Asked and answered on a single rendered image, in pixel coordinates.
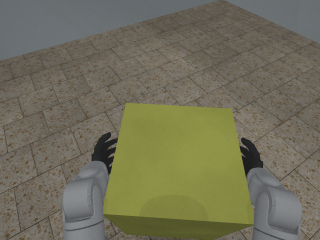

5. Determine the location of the right robot forearm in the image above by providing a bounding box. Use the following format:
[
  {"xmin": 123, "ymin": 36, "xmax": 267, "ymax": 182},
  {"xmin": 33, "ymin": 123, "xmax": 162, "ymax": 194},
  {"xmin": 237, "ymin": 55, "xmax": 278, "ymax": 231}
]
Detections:
[{"xmin": 246, "ymin": 167, "xmax": 303, "ymax": 240}]

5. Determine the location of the right robot hand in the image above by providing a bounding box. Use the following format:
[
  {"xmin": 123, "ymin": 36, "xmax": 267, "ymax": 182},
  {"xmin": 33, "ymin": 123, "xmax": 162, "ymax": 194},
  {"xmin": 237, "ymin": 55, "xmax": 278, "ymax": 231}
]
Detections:
[{"xmin": 239, "ymin": 137, "xmax": 263, "ymax": 177}]

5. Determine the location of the left robot forearm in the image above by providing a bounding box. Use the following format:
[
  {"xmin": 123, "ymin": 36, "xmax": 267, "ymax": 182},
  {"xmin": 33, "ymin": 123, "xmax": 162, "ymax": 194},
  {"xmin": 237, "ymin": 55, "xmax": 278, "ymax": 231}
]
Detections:
[{"xmin": 62, "ymin": 160, "xmax": 109, "ymax": 240}]

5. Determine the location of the left robot hand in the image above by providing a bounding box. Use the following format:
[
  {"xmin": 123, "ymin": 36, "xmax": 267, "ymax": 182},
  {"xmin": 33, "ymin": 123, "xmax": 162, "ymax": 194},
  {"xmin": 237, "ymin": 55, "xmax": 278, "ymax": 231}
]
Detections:
[{"xmin": 91, "ymin": 132, "xmax": 118, "ymax": 175}]

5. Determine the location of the carton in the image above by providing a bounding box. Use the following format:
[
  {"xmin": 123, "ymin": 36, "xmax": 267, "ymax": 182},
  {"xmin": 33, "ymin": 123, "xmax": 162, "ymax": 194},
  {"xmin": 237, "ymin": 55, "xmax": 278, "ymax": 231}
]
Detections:
[{"xmin": 103, "ymin": 103, "xmax": 254, "ymax": 240}]

